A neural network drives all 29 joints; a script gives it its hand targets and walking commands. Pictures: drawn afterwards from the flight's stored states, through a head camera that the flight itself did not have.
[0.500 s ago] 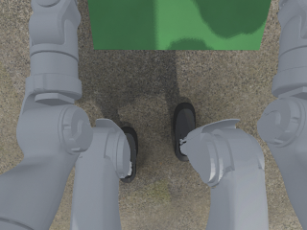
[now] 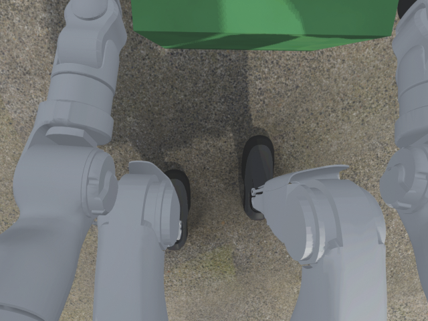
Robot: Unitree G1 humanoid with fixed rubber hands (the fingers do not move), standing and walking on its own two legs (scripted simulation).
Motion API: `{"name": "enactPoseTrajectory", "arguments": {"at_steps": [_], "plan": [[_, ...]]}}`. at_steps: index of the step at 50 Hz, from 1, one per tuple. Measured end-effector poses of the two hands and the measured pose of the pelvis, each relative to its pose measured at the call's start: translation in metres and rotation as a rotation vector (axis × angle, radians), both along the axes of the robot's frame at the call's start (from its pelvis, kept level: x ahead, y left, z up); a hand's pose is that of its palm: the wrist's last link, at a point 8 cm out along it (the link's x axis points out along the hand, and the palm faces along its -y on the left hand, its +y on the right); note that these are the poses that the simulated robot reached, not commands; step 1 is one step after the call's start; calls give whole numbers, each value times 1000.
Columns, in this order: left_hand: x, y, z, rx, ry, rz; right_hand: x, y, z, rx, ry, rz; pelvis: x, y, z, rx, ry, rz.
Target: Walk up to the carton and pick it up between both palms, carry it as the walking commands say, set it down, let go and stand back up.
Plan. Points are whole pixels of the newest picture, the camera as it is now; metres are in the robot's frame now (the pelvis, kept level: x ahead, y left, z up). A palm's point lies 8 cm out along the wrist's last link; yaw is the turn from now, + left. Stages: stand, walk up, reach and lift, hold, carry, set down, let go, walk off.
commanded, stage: set down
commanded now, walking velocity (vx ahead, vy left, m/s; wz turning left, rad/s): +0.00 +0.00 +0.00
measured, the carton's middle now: out of the picture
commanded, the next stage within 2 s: let go in 1.68 s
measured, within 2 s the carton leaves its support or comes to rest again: neither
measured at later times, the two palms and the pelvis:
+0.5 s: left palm out of the picture +0.54 +0.16 -0.17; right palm out of the picture +0.53 -0.30 -0.14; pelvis -0.02 +0.00 +0.00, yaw +1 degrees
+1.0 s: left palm out of the picture +0.57 +0.17 +0.01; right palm out of the picture +0.53 -0.31 +0.00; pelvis +0.01 -0.01 +0.08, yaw +1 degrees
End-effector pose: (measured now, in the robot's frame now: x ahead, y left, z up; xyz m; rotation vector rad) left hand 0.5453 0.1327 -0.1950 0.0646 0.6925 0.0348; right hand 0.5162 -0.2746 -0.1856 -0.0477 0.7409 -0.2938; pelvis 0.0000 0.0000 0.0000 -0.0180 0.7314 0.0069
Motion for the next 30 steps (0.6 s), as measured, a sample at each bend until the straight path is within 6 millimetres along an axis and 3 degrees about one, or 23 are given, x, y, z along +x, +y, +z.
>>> {"name": "enactPoseTrajectory", "arguments": {"at_steps": [5, 16, 21, 26, 30], "plan": [[-2, 2, -2, 4, 5, 3, 13, -2, 9, 4, -28, -11, -2, -1, -4, 1, -17, 1], [1, 12, 4, 38, -9, 10, -1, -21, 4, -7, -1, -48, -3, -3, -8, 6, -30, 2], [1, 21, 11, 60, -9, 20, 6, -29, 21, -6, -64, -49, -6, -4, -7, 9, -72, 2], [-6, 30, 31, 69, -11, 28, 9, -27, 46, 22, -104, -38, -16, -4, 1, 11, -199, 4], [4, 27, 71, 57, -49, 32, 10, -26, 74, 44, -109, -36, -19, -5, 4, 14, -243, 3]]}}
